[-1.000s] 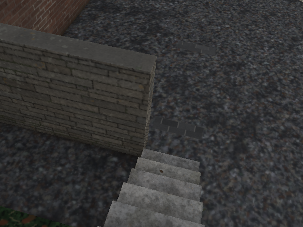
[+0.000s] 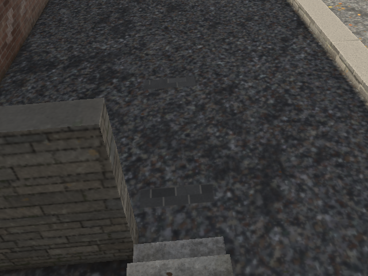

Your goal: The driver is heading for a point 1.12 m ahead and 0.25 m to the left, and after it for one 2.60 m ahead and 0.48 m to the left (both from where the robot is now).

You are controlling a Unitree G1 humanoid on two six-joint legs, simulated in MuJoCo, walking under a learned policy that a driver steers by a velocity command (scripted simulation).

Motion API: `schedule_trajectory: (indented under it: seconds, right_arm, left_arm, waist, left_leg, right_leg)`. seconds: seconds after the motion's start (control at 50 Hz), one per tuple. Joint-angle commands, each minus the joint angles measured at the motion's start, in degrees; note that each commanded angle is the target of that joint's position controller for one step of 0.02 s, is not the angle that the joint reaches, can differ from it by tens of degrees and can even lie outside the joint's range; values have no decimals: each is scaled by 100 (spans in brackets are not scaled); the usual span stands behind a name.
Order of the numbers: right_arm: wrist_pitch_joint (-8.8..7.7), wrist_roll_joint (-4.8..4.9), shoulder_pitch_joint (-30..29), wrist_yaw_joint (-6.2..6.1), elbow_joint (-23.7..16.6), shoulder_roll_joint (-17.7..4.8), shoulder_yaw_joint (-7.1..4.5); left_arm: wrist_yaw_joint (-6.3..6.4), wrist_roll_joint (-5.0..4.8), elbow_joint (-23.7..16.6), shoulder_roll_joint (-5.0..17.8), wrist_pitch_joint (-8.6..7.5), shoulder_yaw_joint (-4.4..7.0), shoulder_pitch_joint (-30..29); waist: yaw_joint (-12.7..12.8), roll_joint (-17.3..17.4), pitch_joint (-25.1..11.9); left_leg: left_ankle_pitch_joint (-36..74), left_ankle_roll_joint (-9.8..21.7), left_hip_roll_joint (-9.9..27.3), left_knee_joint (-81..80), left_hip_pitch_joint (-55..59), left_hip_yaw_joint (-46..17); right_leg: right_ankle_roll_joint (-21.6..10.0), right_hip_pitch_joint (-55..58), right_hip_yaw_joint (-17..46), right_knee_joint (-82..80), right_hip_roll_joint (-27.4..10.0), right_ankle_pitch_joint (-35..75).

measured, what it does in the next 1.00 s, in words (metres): goes down, turning left: left foot 0.20 m lower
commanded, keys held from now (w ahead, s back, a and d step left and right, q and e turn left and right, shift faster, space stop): w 0.02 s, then w+q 0.62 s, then w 0.08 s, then w+e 0.28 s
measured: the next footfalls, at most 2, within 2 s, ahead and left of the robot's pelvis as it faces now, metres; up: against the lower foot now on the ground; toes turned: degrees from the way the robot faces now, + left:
left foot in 0.48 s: +0.22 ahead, +0.22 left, -0.20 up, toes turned +10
right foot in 1.06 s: +0.54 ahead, +0.21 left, -0.39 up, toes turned +16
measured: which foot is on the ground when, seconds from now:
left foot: up 0.00-0.46, down 0.48-1.00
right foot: down 0.00-0.48, up 0.50-1.00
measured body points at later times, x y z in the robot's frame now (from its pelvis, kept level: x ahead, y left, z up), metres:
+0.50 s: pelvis +0.17 +0.11 -0.10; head +0.15 +0.12 +0.35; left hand +0.10 +0.37 -0.24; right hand +0.34 -0.13 -0.21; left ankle +0.20 +0.21 -0.84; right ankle +0.01 -0.09 -0.64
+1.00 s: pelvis +0.39 +0.23 -0.27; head +0.35 +0.23 +0.18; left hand +0.41 +0.49 -0.41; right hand +0.40 +0.00 -0.42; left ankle +0.18 +0.21 -0.87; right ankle +0.51 +0.19 -0.96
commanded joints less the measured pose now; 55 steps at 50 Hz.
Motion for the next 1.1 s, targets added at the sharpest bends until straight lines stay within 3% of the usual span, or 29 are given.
schedule_trajectory:
  seconds: [0.02, 0.08, 0.14, 0.24, 0.34, 0.4, 0.42, 0.44, 0.46, 0.48, 0.5, 0.52, 0.54, 0.58, 0.6, 0.62, 0.66, 0.7, 0.74, 0.76, 0.8, 0.88, 0.96, 0.98, 1.02, 1.04, 1.06, 1.08, 1.1]
  right_arm:
    - [138, -14, 583, -150, 209, -395, -152]
    - [322, -3, 174, -96, 124, -102, -138]
    - [386, -148, -73, -68, 15, -105, -177]
    - [326, -159, -663, 238, -346, 91, -173]
    - [57, 59, -921, 430, -525, 414, -56]
    - [89, 141, 72, 316, 40, 28, -191]
    - [-13, 177, -273, 301, -80, 195, -52]
    - [-112, 83, -196, 274, -16, 256, -70]
    - [-113, 65, 1614, 274, 576, 73, -198]
    - [-256, 31, 2349, 255, 802, 166, -204]
    - [-338, -213, 2830, 272, 1239, -419, -265]
    - [-318, -5, 2997, 374, 1274, -755, -177]
    - [-308, 281, 3277, 368, 1202, -730, -166]
    - [-210, 174, 2463, 229, 837, -671, -144]
    - [-345, 33, 2134, 284, 679, -553, -70]
    - [-426, -11, 1904, 296, 630, -551, -68]
    - [-580, 0, 1543, 106, 512, -235, 82]
    - [-667, -48, 1907, 42, 770, -158, 176]
    - [-833, 30, 2131, 19, 910, 372, 339]
    - [-865, 137, 1885, -55, 866, 467, 383]
    - [-816, 124, 1661, -111, 759, 439, 422]
    - [-927, -22, 2224, -164, 1008, 597, 477]
    - [-714, -345, 3609, -423, 1612, 566, 434]
    - [-677, -383, 3425, -431, 1581, 469, 412]
    - [-638, -280, 2511, -145, 1387, 279, 378]
    - [-598, -157, 1282, -44, 1159, 8, 268]
    - [-583, -71, 139, -32, 1012, -361, 96]
    - [-573, -76, 128, -72, 493, -202, 116]
    - [-625, -58, 1662, 49, 519, 80, 162]
  left_arm:
    - [24, 32, -444, 881, -273, 172, -699]
    - [-95, -205, -126, 670, -579, 102, -184]
    - [-33, -76, 2, 894, -656, 190, 153]
    - [163, -33, 138, 892, -692, 254, 249]
    - [155, 100, 295, 882, -691, 329, 137]
    - [53, 246, 422, 821, -722, 299, -73]
    - [17, 267, 522, 593, -676, 251, 611]
    - [51, 343, 665, 778, -584, 302, 786]
    - [52, 325, 670, 1168, -530, 402, 172]
    - [165, 114, 420, 1197, -413, 502, -201]
    - [128, 147, 423, 993, -437, 484, 24]
    - [93, 125, 67, 633, -409, 364, 216]
    - [137, 45, -24, 1065, -398, 410, -160]
    - [85, -32, -170, 1097, -362, 456, -563]
    - [73, -28, -28, 1367, -305, 571, -545]
    - [90, -10, 0, 1260, -216, 566, -674]
    - [118, 110, -168, 963, -2, 485, -1293]
    - [109, 77, 112, 1085, 93, 568, -733]
    - [40, 86, -46, 963, 40, 564, -1194]
    - [-30, 195, -263, 762, 12, 434, -1534]
    - [-209, 152, -227, 554, -58, 383, -1659]
    - [-287, 83, -54, 692, -199, 364, -1502]
    - [-52, -47, 85, 560, -428, 327, -1723]
    - [1, -76, 131, 577, -514, 346, -1562]
    - [4, -44, 833, 1013, -467, 500, 439]
    - [-85, 28, 1418, 1251, -451, 611, 2338]
    - [-127, -285, 1748, 1334, -297, 733, 3420]
    - [-132, -658, 1353, 1074, -235, 557, 2189]
    - [-60, -357, 1238, 1156, -313, 496, 1578]
  waist:
    - [-773, -1005, 793]
    - [-566, -529, 665]
    - [-432, -686, 465]
    - [-263, -713, 919]
    - [233, -897, 1056]
    - [-18, -943, 925]
    - [382, -441, 1296]
    - [404, -615, 1257]
    - [-499, -1145, 365]
    - [-1083, -634, 802]
    - [-1099, 1195, 716]
    - [-615, 1734, 419]
    - [-1001, 1210, -153]
    - [-816, 735, -468]
    - [-599, 413, -260]
    - [-544, 728, -133]
    - [-453, 187, 434]
    - [-266, 171, 472]
    - [-326, 283, 611]
    - [-315, 125, 787]
    - [-392, 134, 644]
    - [-698, -49, 1048]
    - [-1401, 37, 1357]
    - [-1249, 153, 1302]
    - [-166, -219, 968]
    - [1125, -626, 784]
    - [2180, -1513, 792]
    - [978, -1033, 921]
    - [-360, -756, 504]
  left_leg:
    - [1249, -170, -187, 544, -542, 166]
    - [2603, -182, -530, 596, -1199, -457]
    - [3155, -191, -563, 272, -1542, -439]
    - [5098, -219, -109, -1923, -1107, -479]
    - [5653, 186, 384, -4265, 375, 203]
    - [5895, 311, 371, -3832, 1108, 630]
    - [5290, 299, 524, -5802, 779, 770]
    - [4760, 282, 447, -5934, 1418, 1017]
    - [5210, 445, 567, -4531, 3502, 1062]
    - [4285, 650, 754, -6476, 3409, 238]
    - [6792, 638, 840, -5462, 4586, 606]
    - [9666, 600, 1309, -3305, 5843, -138]
    - [8788, 554, 1382, -3728, 5935, -333]
    - [6411, 1434, 1862, -4451, 4796, -1838]
    - [6665, 1665, 2042, -4156, 4369, -1977]
    - [6170, 1862, 2119, -4175, 3767, -2501]
    - [5290, 1746, 1581, -4606, 2450, -2381]
    - [5705, 1449, 1302, -4519, 2357, -1979]
    - [4208, 995, 684, -4263, 2503, -1456]
    - [2965, 848, 382, -4390, 1730, -1176]
    - [1667, 828, 238, -4348, 1004, -1088]
    - [1942, 736, 278, -3175, 1432, -940]
    - [4221, 486, 413, -1902, 3965, -1169]
    - [4683, 478, 551, -1721, 3854, -1283]
    - [6768, 82, 587, -709, 1932, -915]
    - [5614, -321, 216, 1580, -776, -228]
    - [168, -558, -1035, 4720, -2202, 1034]
    - [-1283, -521, -1141, 4689, -2500, 1149]
    - [-348, -605, -450, 3153, -2770, 154]
  right_leg:
    - [-848, -430, 2954, -3264, -1479, 2133]
    - [-964, 306, 2091, -2750, -1416, 2288]
    - [-755, 1139, 1563, -2561, -1547, 2727]
    - [-558, 868, 1136, -2395, -1674, 362]
    - [-430, 370, 625, -2002, -1608, -492]
    - [-125, 239, 216, -903, -1624, 175]
    - [-129, 1014, -119, -645, -1393, 624]
    - [-307, 1032, 47, -258, -1423, 1554]
    - [-295, 212, 84, 972, -1637, 2398]
    - [-252, 167, -159, 2491, -1203, 2228]
    - [-56, -1126, -852, 5388, -191, -1665]
    - [54, -3289, -494, 6286, -180, -2251]
    - [9, -3496, -270, 5581, -381, -1355]
    - [183, -3425, -111, 5056, -526, -230]
    - [192, -3360, 369, 3742, -701, 1362]
    - [270, -3178, 434, 3345, -708, 1369]
    - [526, -2577, 236, 2166, -520, 1919]
    - [419, -2181, 133, 1682, -356, 2657]
    - [260, -2336, 157, 388, -261, 4213]
    - [225, -1821, 25, -731, -198, 5443]
    - [122, -575, -65, -1188, 19, 6506]
    - [-23, -777, 259, -1421, 266, 6441]
    - [-189, -3037, 711, -1489, 619, 4934]
    - [-200, -2928, 644, -1479, 543, 4669]
    - [-664, 60, 297, -1537, 448, 3994]
    - [-1186, 3111, 226, -1866, 48, 4153]
    - [-1747, 4217, 587, -2780, -618, 5417]
    - [-1522, 3363, 1446, -2320, -958, 6998]
    - [-2289, 3839, 3104, -2369, -1945, 6823]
